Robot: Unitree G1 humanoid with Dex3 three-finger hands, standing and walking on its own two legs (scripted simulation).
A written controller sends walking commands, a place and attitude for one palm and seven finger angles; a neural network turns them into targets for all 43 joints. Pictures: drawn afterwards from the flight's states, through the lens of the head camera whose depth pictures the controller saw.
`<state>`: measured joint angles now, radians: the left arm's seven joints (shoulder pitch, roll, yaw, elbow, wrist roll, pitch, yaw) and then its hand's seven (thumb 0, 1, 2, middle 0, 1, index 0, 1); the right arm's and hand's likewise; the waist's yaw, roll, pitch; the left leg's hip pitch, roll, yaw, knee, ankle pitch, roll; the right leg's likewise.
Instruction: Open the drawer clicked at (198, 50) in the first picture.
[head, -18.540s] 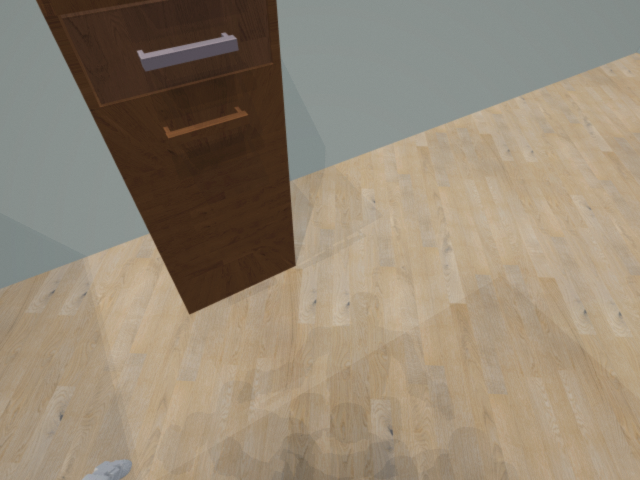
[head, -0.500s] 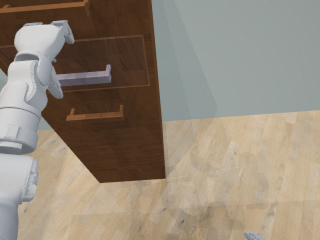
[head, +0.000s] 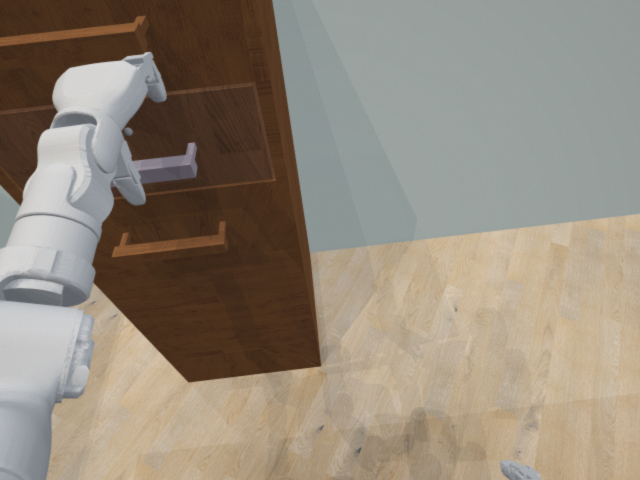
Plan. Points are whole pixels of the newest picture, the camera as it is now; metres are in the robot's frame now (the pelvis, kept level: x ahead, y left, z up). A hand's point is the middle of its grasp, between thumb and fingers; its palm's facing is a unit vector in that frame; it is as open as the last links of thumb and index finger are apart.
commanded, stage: move the hooked fingers above the handle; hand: left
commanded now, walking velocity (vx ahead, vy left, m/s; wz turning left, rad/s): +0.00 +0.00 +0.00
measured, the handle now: (129, 164) +0.51 +0.28 +0.13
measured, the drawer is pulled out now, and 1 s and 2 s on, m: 0.00 0.00 0.00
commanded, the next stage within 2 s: lower the fingers behind the handle in 1.52 s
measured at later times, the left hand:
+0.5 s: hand (103, 131) +0.47 +0.26 +0.22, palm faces +0.09 -0.03 -1.00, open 13.6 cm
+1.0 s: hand (73, 137) +0.46 +0.29 +0.22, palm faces +0.11 -0.01 -0.99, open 13.8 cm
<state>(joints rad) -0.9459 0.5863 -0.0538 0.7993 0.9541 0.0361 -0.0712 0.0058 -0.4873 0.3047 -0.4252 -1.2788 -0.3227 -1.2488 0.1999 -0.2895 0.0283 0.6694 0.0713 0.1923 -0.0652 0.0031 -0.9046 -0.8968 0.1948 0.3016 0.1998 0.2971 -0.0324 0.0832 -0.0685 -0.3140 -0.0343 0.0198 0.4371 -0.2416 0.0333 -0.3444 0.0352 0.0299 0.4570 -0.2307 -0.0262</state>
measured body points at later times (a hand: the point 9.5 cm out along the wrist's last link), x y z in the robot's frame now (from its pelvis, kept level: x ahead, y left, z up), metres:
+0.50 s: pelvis +0.00 +0.00 +0.00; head +0.04 -0.02 +0.45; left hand +0.46 +0.26 +0.27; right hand +0.11 -0.26 -0.13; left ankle -0.02 +0.10 -0.74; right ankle -0.01 -0.10 -0.74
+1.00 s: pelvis +0.00 +0.02 +0.00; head +0.04 +0.00 +0.45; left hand +0.45 +0.29 +0.27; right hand +0.12 -0.24 -0.13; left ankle -0.02 +0.10 -0.74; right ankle -0.01 -0.10 -0.74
